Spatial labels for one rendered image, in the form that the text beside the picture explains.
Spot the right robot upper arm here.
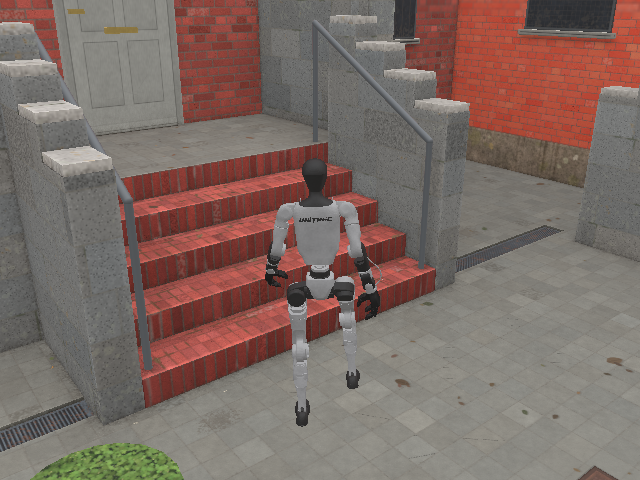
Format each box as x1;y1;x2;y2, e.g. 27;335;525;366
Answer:
337;201;363;258

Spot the robot left thigh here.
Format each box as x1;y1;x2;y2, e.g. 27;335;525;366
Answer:
287;281;309;362

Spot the humanoid robot head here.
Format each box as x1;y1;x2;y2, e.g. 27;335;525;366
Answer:
299;158;333;207

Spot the left robot upper arm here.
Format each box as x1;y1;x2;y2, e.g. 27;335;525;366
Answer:
270;202;296;257

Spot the robot left hand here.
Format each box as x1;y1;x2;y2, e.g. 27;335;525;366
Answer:
265;269;288;287

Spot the right robot forearm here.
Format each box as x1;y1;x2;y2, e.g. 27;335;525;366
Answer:
354;242;377;294

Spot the left robot forearm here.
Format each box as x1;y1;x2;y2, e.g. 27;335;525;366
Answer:
265;241;281;274

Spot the robot right hand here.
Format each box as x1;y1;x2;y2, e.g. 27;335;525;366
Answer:
357;290;380;320

